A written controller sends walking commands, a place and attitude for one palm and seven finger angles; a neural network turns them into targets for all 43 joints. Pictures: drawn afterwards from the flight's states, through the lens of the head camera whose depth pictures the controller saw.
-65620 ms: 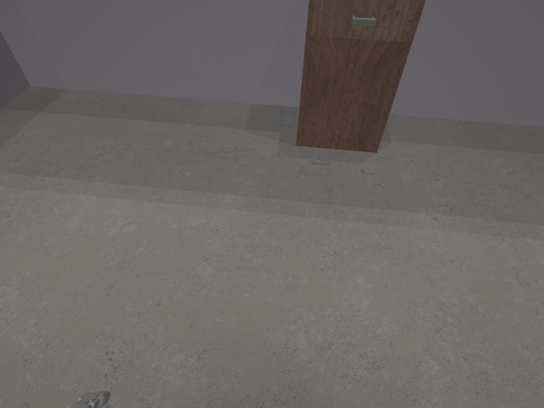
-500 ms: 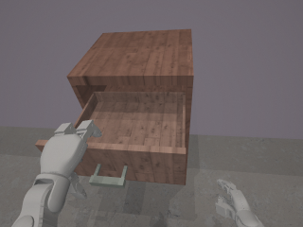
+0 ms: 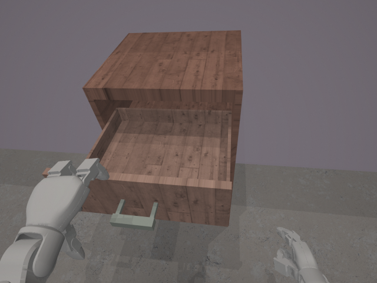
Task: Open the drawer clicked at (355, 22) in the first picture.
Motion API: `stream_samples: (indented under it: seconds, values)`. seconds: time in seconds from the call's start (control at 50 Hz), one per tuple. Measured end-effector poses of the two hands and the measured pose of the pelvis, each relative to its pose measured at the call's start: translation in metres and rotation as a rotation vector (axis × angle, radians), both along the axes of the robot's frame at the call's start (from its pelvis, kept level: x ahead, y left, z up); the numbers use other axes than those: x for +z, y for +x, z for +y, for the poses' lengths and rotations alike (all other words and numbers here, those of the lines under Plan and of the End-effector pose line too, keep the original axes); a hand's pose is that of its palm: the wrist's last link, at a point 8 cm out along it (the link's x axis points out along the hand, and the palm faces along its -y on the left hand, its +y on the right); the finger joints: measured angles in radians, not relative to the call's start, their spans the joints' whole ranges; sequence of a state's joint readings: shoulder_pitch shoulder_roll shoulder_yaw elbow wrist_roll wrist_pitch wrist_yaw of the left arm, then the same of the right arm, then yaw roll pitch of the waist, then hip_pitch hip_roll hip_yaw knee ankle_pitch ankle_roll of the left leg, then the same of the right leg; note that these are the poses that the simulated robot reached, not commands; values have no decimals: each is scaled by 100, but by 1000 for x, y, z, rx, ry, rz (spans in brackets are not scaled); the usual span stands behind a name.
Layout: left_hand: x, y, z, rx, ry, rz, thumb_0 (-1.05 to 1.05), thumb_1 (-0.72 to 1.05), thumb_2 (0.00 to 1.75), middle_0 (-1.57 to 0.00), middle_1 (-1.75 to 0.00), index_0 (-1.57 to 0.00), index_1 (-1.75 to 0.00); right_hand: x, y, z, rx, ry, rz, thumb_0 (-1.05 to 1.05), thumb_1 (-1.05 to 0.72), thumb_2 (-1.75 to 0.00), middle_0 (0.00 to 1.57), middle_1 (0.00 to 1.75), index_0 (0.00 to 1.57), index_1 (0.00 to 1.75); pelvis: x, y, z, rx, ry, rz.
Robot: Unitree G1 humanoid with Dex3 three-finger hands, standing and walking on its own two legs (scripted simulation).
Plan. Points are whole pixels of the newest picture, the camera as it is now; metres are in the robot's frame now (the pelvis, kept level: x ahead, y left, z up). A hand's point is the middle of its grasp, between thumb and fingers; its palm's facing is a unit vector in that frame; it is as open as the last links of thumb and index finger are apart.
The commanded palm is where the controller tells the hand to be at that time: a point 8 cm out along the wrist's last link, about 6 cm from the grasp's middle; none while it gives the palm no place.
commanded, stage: draw the hand back to the body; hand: left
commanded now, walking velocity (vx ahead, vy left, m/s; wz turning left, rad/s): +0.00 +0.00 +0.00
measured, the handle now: (135, 213) +0.27 +0.18 -0.03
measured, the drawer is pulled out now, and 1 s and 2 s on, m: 0.30 0.30 0.30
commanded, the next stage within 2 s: step back with the hand held close in 1.16 s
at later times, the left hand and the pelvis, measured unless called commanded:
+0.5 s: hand (81, 185) +0.22 +0.22 +0.16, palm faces +0.35 -0.87 -0.35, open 12.6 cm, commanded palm +0.17 +0.27 +0.18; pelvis +0.03 +0.00 +0.00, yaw +0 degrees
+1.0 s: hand (74, 191) +0.22 +0.23 +0.15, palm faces +0.40 -0.81 -0.42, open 8.3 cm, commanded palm +0.17 +0.28 +0.18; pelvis +0.04 -0.01 +0.00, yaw +1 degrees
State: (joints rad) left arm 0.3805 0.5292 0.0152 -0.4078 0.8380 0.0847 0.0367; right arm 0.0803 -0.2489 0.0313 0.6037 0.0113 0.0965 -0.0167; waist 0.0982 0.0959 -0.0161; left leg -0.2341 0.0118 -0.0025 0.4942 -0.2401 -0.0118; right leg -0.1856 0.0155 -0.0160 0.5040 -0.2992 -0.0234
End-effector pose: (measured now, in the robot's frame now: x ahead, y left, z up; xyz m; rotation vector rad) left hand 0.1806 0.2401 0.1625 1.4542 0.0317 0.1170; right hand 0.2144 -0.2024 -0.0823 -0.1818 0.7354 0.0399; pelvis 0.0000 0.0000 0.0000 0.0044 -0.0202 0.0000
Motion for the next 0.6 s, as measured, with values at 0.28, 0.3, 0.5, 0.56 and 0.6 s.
stream_samples:
  seconds: [0.28,0.3,0.5,0.56,0.6]
  values:
    - [-6,-7,20,63,-764,-181,0,-46,31,-31,-118,-32,-118,11,3,10,-35,-7,-99,1,-91,-90,20,30,20,30,-1,8,8,4,-4,-23]
    - [-8,-7,20,69,-849,-212,0,-44,32,-31,-117,-32,-117,13,1,11,-41,-14,-110,1,-91,-90,20,30,20,30,0,10,7,3,-3,-26]
    - [11,5,21,12,-1025,-376,0,-19,43,-29,-100,-29,-100,11,-10,3,-63,-48,-103,1,-91,-90,20,30,20,30,1,30,5,6,-4,-24]
    - [10,9,26,35,-1008,-355,0,-9,47,-28,-93,-28,-94,7,-9,-2,-77,-47,-86,1,-91,-90,20,30,20,30,2,33,4,4,-3,-14]
    - [8,10,27,51,-999,-336,0,-2,50,-27,-89,-28,-89,6,-7,-6,-86,-47,-79,1,-91,-90,20,30,20,30,2,35,4,2,-2,-6]
